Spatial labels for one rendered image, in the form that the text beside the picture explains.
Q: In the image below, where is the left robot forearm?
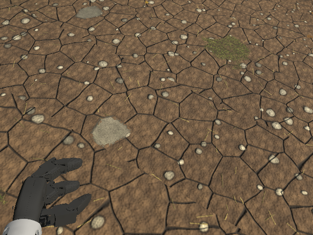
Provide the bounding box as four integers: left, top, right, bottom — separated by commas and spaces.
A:
2, 218, 42, 235

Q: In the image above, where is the robot left hand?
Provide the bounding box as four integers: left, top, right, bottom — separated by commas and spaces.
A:
12, 157, 92, 227

